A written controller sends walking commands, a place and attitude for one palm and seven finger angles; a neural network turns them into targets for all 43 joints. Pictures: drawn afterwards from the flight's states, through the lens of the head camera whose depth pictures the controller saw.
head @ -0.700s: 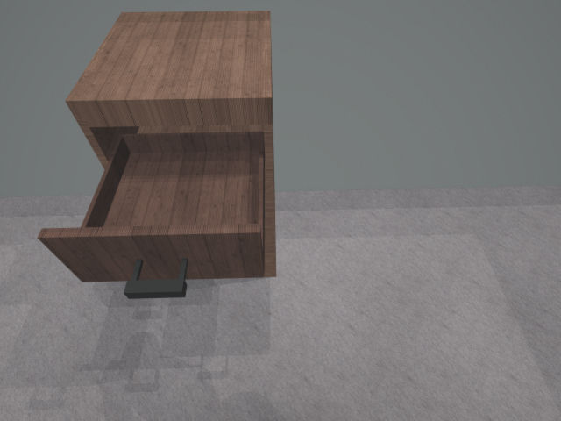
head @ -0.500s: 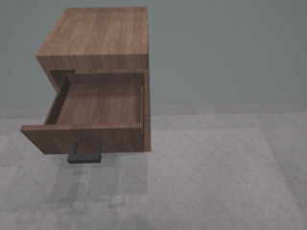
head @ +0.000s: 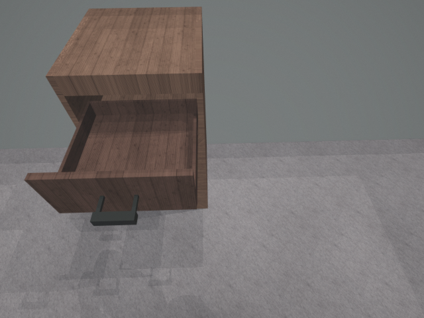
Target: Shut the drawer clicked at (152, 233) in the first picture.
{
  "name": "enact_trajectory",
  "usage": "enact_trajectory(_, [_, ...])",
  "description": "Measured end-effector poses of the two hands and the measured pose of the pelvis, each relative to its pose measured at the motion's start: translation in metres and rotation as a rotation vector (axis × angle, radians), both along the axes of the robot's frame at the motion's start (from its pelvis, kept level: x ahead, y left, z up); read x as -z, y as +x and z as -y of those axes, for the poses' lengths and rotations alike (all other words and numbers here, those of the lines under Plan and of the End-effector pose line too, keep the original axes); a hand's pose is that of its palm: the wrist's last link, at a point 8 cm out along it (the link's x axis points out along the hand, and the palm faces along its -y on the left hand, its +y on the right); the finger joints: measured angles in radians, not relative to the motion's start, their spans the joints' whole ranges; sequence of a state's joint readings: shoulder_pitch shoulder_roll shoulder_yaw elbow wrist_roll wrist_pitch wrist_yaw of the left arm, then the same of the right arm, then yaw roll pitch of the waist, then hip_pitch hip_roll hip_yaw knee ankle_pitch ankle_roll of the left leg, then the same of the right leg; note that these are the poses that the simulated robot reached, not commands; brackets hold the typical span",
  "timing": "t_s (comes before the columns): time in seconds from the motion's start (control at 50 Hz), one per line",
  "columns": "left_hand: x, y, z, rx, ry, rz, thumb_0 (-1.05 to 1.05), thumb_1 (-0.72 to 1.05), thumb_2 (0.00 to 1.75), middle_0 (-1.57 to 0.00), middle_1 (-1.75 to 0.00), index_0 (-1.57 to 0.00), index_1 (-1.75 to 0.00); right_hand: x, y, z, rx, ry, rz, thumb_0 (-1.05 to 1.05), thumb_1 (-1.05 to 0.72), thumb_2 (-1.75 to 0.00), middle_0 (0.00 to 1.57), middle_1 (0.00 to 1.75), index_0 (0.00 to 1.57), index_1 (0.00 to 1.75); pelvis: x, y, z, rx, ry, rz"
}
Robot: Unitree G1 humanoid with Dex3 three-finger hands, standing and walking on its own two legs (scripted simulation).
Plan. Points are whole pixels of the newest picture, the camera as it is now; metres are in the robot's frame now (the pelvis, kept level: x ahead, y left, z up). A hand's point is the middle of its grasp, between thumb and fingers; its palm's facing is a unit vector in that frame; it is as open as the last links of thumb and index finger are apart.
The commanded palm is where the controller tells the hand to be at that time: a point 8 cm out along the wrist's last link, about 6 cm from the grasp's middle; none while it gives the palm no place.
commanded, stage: look at it before walking up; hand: left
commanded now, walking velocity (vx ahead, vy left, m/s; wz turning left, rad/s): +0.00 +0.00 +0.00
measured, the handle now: (116, 209) +0.37 +0.26 -0.11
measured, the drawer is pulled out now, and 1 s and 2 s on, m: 0.30 0.30 0.30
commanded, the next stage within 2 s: shuffle to correct the standing spot in 0.14 s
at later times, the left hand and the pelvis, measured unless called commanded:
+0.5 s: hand out of the picture +0.00 +0.17 -0.18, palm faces +0.09 -0.98 -0.19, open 7.4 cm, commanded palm none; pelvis +0.01 +0.01 -0.01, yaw +2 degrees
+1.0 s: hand out of the picture +0.08 +0.23 -0.19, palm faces +0.09 -0.98 -0.19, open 7.4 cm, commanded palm none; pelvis +0.08 +0.05 -0.01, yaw +2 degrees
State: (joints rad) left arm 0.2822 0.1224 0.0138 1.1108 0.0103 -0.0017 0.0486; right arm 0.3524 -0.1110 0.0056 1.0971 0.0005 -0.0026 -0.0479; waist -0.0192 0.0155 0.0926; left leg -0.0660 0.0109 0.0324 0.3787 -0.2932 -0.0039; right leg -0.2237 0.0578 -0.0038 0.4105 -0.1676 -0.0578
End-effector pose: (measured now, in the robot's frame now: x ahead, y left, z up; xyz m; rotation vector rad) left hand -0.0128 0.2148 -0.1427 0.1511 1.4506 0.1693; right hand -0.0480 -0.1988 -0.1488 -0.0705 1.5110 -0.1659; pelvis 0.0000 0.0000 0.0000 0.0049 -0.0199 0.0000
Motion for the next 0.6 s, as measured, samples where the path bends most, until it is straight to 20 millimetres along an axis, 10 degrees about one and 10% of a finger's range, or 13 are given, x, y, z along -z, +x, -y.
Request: enact_trajectory(0.6, [0.012, 0.007, -0.014, -0.073, -0.034, -0.004, 0.01, 0.91, 0.90, -0.20, -0.30, -0.19, -0.30, -0.006, 0.001, -0.009, -0.033, -0.038, -0.057, 0.00, -0.91, -0.90, 0.20, 0.29, 0.19, 0.30, 0.007, 0.023, -0.018, -0.030, -0.007, -0.018])
